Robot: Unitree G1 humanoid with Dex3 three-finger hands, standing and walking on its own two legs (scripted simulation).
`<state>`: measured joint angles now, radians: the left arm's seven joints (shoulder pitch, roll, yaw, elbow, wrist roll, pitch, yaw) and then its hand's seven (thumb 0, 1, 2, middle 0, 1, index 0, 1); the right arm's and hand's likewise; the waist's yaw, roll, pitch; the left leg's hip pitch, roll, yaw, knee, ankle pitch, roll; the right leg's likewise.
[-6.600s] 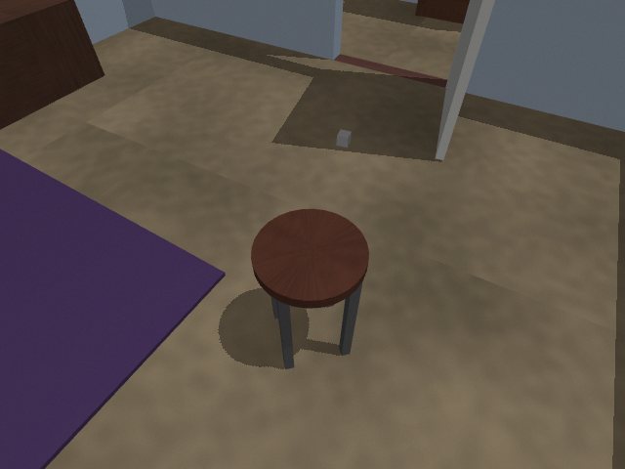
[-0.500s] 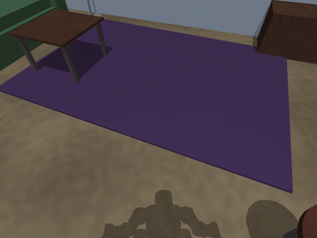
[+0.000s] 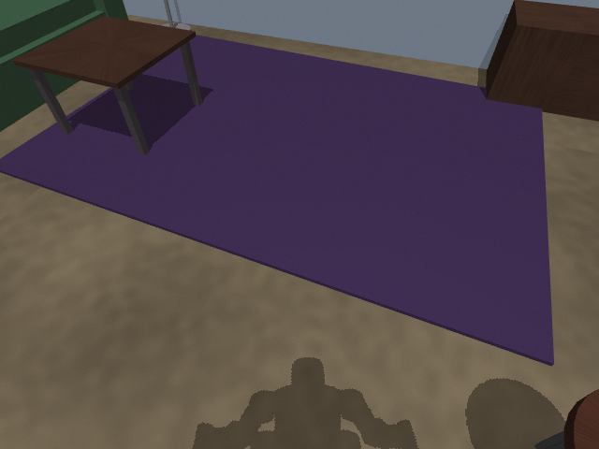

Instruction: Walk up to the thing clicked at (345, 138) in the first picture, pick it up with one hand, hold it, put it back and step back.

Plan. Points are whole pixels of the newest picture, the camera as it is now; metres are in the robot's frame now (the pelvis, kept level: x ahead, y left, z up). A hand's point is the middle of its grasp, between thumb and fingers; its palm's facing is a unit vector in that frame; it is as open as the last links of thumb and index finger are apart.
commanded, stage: walk up
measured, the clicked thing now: out of the picture +0.14 -1.82 -0.75
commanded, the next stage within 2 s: stand in 1.70 s
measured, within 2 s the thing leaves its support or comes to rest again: neither
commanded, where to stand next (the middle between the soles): +0.32 +0.02 m, yaw +0 degrees
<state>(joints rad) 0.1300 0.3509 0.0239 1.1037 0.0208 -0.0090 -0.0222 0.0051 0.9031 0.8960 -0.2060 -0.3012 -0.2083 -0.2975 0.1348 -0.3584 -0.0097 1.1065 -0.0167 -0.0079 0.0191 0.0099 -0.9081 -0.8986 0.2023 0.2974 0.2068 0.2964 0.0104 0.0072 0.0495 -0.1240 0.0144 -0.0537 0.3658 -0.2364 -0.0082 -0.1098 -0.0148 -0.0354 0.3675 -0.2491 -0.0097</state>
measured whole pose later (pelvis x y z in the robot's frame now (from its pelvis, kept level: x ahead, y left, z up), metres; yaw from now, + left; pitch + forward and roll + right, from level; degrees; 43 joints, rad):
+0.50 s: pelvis +0.12 +0.03 -0.01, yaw +0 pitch -3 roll +1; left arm 0.25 0.42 0.07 0.93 0.02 0.00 -0.07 0.01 0.91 0.90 -0.20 -0.30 -0.21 -0.30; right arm 0.34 -0.38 -0.07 0.89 -0.02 -0.07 0.03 0.01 -0.91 -0.90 0.20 0.30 0.21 0.30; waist -0.01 -0.04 0.12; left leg -0.04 0.00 0.06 0.42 -0.31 0.01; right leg -0.44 -0.07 0.02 0.74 -0.29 -0.02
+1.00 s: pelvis +0.26 +0.02 -0.03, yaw +0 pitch -3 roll +0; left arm 0.25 0.39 0.03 0.85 0.00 0.00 -0.02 0.01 0.90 0.90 -0.21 -0.30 -0.21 -0.30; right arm 0.26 -0.40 -0.06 0.88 -0.02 -0.04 0.01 0.01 -0.91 -0.90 0.20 0.30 0.21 0.30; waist 0.03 -0.01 0.12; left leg -0.37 0.03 0.02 0.64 -0.21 0.00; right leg -0.27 -0.03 -0.04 0.71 -0.38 -0.01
